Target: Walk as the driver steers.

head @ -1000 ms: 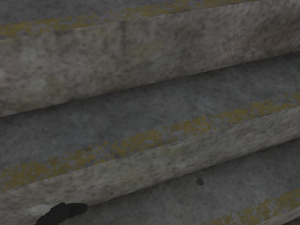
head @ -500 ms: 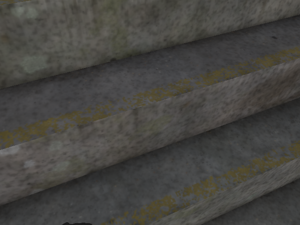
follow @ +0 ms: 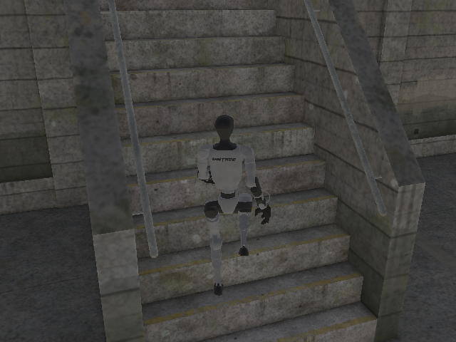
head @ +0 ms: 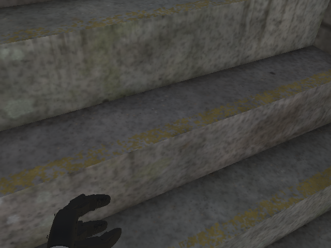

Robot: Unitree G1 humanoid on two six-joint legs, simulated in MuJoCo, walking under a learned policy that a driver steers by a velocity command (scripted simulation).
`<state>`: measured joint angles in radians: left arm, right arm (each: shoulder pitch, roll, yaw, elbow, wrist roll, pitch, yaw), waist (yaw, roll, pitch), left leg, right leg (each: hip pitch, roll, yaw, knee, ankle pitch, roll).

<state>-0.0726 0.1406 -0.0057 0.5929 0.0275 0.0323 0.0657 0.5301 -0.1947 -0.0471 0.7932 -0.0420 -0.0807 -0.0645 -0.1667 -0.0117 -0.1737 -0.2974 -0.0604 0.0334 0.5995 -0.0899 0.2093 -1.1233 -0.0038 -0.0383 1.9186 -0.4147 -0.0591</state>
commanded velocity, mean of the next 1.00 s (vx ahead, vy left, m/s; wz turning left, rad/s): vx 0.96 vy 0.00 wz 0.44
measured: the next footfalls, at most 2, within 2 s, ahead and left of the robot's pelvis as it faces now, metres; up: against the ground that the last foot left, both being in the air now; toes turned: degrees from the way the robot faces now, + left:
left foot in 0.06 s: -0.07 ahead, +0.10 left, -0.08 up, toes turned -2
right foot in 0.36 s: +0.25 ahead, -0.30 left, +0.17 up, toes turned +7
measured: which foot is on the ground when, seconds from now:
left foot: up 0.00-0.04, down 0.06-0.42, up 0.44-1.00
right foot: up 0.00-0.34, down 0.36-1.00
